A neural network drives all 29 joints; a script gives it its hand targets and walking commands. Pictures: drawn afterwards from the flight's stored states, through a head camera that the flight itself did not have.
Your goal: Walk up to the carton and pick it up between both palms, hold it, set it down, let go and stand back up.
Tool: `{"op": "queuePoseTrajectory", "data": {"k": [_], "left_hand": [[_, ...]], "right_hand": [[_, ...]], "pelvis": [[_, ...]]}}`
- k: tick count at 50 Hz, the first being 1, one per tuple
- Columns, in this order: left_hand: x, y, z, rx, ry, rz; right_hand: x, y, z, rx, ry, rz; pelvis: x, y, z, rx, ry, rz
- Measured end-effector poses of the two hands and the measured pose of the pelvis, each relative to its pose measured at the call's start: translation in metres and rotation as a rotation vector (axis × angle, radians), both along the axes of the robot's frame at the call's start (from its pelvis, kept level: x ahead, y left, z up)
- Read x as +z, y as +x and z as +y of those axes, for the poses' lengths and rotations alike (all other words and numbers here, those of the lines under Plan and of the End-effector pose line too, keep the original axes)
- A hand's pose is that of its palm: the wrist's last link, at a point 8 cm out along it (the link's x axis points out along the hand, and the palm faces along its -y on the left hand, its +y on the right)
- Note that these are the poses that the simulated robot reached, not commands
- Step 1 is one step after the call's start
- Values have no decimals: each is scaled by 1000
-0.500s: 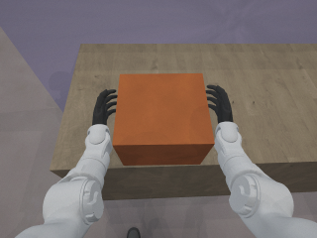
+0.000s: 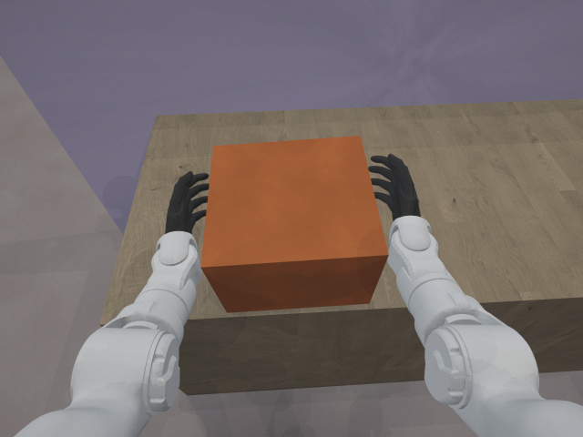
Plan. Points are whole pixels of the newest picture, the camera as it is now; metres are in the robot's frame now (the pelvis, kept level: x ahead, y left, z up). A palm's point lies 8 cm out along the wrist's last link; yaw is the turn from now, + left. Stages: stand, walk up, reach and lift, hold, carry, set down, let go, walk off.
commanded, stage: reach and lift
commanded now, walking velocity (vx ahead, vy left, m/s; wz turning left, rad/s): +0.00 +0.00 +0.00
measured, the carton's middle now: (292, 226) +0.44 +0.01 +0.00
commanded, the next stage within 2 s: none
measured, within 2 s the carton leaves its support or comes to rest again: neither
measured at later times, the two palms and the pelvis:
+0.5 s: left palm (156, 207) +0.39 +0.18 +0.12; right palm (415, 189) +0.39 -0.14 +0.14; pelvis -0.01 +0.01 +0.01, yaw -1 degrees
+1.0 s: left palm (127, 211) +0.36 +0.20 +0.15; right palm (407, 190) +0.37 -0.13 +0.16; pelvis -0.01 +0.01 +0.01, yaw +2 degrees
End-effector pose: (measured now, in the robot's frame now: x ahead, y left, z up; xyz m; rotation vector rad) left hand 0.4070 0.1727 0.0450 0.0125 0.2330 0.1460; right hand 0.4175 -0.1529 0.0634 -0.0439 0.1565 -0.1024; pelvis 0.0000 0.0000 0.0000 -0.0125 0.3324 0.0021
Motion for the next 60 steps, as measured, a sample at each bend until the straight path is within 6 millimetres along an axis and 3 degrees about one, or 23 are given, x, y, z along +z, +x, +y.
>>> {"op": "queuePoseTrajectory", "data": {"k": [16, 34, 46, 60], "left_hand": [[67, -4, 5, -37, -4, -41], [79, -44, 22, 25, 10, -6], [104, -48, 28, 21, 39, -18], [111, -67, 25, 14, 57, -46]], "right_hand": [[72, -15, 5, -39, 27, -37], [75, -35, 22, 20, 41, -1], [93, -39, 28, 23, 33, -14], [96, -59, 24, 18, 45, -45]], "pelvis": [[12, -5, 2, 5, 8, -214], [14, -8, 8, 8, 5, -347], [15, -7, 8, 35, 13, -393], [14, -6, 11, 39, 15, -424]]}}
